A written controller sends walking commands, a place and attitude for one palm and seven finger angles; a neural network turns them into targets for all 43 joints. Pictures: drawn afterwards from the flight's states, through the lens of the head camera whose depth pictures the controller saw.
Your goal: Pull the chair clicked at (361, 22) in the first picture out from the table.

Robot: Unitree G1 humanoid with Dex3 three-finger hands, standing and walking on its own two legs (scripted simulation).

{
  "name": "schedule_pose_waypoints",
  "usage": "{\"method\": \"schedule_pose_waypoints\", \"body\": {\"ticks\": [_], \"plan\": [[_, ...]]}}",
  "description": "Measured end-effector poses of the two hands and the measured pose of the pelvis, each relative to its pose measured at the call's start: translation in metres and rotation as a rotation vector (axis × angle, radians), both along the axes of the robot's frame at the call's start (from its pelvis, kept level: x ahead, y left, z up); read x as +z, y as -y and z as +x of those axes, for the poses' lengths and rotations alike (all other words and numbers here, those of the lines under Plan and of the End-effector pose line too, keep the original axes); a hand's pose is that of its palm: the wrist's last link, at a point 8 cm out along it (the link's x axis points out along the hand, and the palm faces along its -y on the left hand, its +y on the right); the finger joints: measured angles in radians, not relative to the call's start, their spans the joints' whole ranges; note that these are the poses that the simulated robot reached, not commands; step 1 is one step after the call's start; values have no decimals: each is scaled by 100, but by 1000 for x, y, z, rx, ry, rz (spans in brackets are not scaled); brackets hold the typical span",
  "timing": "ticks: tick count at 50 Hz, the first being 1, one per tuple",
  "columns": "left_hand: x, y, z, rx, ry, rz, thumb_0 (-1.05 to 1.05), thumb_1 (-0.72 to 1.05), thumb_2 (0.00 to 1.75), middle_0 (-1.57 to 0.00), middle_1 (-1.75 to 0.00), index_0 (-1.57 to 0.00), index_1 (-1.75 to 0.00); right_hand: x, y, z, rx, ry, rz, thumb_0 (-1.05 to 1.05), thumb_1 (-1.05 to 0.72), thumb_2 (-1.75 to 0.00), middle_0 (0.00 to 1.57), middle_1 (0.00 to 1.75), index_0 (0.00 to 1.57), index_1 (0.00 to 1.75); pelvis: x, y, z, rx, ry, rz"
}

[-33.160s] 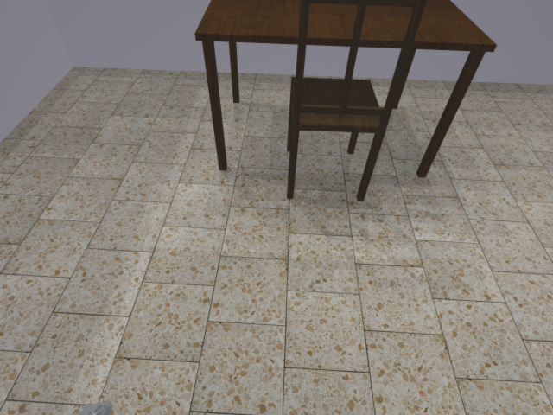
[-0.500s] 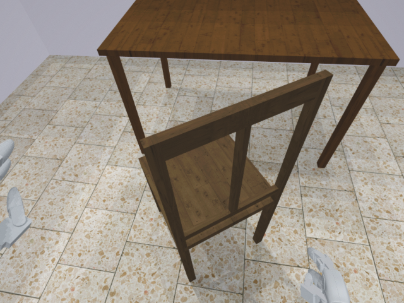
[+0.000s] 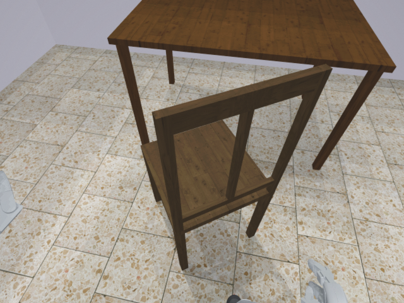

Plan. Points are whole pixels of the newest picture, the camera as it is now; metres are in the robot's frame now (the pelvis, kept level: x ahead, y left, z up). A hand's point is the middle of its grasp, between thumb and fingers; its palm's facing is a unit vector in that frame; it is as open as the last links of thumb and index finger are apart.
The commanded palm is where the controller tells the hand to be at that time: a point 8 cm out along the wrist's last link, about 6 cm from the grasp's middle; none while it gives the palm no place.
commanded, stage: step back with the hand held close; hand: left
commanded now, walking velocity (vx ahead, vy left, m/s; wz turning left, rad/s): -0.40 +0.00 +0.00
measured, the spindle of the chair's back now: (236, 161) +0.47 -0.06 -0.04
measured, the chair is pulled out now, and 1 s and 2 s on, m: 0.44 0.44 0.44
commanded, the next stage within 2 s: stop stepping back and stand still in 1.76 s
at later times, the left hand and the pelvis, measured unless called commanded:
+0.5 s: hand (19, 202) +0.21 +0.26 +0.18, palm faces +0.47 -0.68 -0.57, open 7.4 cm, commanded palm +0.14 +0.30 +0.19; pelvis +0.01 -0.01 -0.01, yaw +2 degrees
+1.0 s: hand (19, 203) +0.20 +0.25 +0.19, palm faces +0.52 -0.70 -0.48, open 7.4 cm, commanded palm +0.13 +0.29 +0.19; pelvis +0.01 -0.01 -0.01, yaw +3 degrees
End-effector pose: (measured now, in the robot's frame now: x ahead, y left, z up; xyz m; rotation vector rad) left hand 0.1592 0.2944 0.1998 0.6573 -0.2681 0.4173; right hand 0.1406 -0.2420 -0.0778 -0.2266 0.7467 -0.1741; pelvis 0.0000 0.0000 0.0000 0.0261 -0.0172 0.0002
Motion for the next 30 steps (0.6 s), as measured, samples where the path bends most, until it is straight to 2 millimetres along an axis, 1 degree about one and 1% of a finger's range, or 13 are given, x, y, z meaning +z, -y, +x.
{"method": "schedule_pose_waypoints", "body": {"ticks": [4,8,12,17,20,24,27,30], "plan": [[3,-5,-7,28,17,33,2,88,90,-22,-30,-22,-30,-4,1,1,-6,8,8,1,-90,-90,21,30,20,30,-3,0,1,6,6,0],[0,-8,-11,71,37,17,2,88,90,-22,-30,-22,-30,-9,1,7,12,11,17,1,-90,-90,21,30,20,30,-6,2,4,15,4,-1],[-7,-4,-8,76,40,-30,2,88,90,-21,-30,-22,-30,-10,0,14,45,-4,8,1,-90,-90,21,30,20,30,-6,4,2,18,-14,-4],[-13,1,2,24,10,-38,2,88,90,-21,-30,-22,-30,-4,0,20,60,-19,-15,1,-90,-90,21,30,20,30,-4,4,-1,23,-43,-5],[-10,1,5,-6,-3,7,2,88,90,-22,-30,-22,-30,0,1,22,50,-11,-23,1,-90,-90,21,30,20,30,-4,4,2,27,-49,-6],[-1,1,7,-15,23,68,2,88,90,-22,-30,-22,-30,-1,2,28,32,7,-21,1,-90,-90,21,30,20,30,-7,6,10,34,-41,-9],[5,1,8,-9,63,70,2,88,90,-22,-30,-22,-30,-2,3,34,25,11,-15,1,-90,-90,21,30,20,30,-8,7,14,33,-39,-13],[5,0,12,-4,82,41,2,88,90,-22,-30,-22,-30,-2,4,36,23,5,-18,1,-90,-90,21,30,20,30,-7,5,13,30,-47,-15]]}}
